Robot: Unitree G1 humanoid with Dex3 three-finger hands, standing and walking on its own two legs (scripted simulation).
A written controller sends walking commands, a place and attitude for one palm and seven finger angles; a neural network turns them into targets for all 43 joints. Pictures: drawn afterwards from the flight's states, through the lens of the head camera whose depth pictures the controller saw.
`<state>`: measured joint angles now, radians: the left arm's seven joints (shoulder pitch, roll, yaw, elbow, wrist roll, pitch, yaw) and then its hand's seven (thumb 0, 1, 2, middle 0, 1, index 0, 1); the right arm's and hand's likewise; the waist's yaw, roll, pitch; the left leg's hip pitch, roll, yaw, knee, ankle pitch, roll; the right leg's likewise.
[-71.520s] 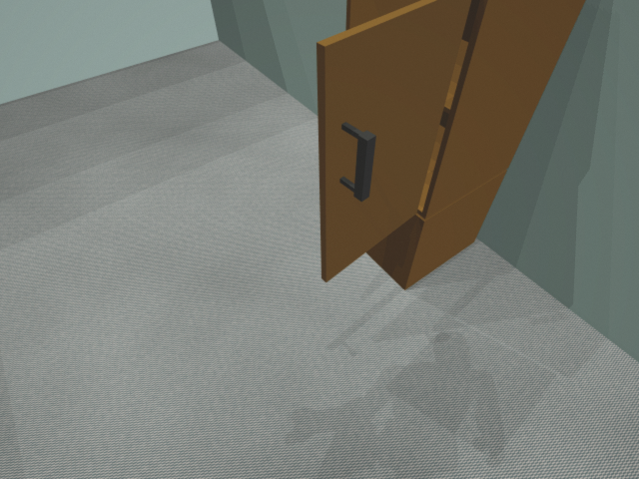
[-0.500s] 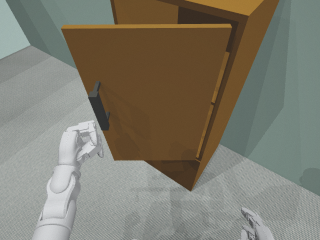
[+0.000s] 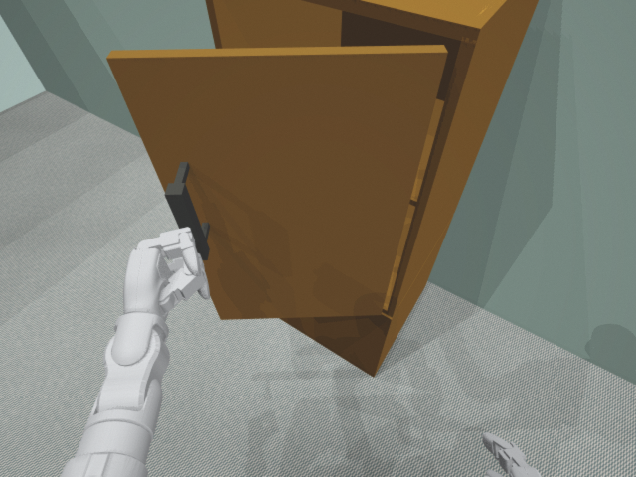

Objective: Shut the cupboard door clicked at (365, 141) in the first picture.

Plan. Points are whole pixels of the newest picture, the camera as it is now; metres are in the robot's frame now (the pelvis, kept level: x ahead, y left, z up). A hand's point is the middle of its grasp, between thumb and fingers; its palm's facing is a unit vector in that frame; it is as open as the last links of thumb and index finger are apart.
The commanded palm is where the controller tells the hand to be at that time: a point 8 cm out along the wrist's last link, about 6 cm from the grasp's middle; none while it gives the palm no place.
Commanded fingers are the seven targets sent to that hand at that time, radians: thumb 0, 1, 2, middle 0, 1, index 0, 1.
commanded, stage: bring the fist close to the handle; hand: left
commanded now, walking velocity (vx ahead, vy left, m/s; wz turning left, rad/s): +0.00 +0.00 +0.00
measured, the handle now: (192, 213) +0.45 +0.19 +0.07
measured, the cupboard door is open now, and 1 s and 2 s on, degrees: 35 21 7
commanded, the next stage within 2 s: push the door shut along its arc in 0.04 s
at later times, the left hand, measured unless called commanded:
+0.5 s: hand (200, 249) +0.39 +0.17 +0.07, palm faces -0.01 -1.00 -0.04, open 3.1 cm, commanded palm +0.38 +0.21 +0.07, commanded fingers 0.00 0.90 0.90 -1.30 -1.50 -1.30 -1.50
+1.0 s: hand (218, 212) +0.46 +0.16 +0.07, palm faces -0.14 -0.99 -0.02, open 3.2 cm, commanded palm +0.45 +0.20 +0.07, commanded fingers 0.00 0.90 0.90 -1.30 -1.50 -1.30 -1.50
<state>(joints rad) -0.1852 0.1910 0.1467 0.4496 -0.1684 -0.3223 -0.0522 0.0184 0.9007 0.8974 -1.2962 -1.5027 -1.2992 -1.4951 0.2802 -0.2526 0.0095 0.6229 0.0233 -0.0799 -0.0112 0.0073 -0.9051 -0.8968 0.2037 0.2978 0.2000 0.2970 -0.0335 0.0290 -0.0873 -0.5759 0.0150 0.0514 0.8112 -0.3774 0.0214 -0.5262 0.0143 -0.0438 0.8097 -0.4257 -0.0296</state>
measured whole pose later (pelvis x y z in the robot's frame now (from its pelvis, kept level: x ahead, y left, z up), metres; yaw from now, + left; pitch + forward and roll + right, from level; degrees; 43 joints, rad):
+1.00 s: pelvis -0.02 +0.01 -0.02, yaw +1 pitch +16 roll -2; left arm -0.86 0.39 0.22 1.14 -0.15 -0.38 -0.29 0.01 0.92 0.93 -1.30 -1.50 -1.32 -1.50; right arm 0.36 -0.28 0.02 0.69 0.02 -0.06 -0.02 0.00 -0.91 -0.90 0.20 0.30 0.20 0.30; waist -0.13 0.03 -0.09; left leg -0.83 0.01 0.02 0.94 -0.39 0.04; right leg -0.76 0.01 -0.07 0.91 -0.43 -0.02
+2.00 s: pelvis -0.01 +0.01 -0.05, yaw -2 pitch +25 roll -4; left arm -1.29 0.56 0.26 1.35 -0.05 -0.22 -0.43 -0.01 0.83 0.91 -1.29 -1.50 -1.30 -1.49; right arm 0.45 -0.27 0.04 0.68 -0.02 -0.04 -0.01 0.00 -0.90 -0.90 0.21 0.30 0.20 0.30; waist -0.26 0.06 -0.09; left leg -1.08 0.05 0.01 1.09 -0.45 0.04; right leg -1.00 0.04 -0.08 1.03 -0.47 -0.02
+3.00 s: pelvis +0.01 -0.01 -0.01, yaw +0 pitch +16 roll +0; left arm -0.76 0.12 0.17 1.02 -0.04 -0.43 0.16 0.02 0.90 0.90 -1.30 -1.50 -1.30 -1.50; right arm 0.35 -0.26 -0.04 0.65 -0.04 0.02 0.06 0.00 -0.91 -0.90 0.20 0.30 0.20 0.30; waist -0.12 0.04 -0.12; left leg -0.75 0.03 0.03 0.89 -0.41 0.01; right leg -0.70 0.03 -0.05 0.88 -0.46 -0.04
